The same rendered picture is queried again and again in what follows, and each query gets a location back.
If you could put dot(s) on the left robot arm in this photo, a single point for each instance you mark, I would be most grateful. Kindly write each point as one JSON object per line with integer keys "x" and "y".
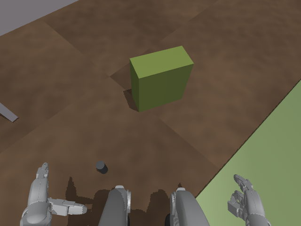
{"x": 37, "y": 214}

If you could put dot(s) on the right robot arm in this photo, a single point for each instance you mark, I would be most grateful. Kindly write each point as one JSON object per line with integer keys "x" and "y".
{"x": 257, "y": 220}

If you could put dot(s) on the left robot hand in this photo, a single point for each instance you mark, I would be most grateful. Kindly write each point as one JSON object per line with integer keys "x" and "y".
{"x": 39, "y": 193}

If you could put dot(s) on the right robot hand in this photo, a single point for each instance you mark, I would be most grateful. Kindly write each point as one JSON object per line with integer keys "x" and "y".
{"x": 249, "y": 202}

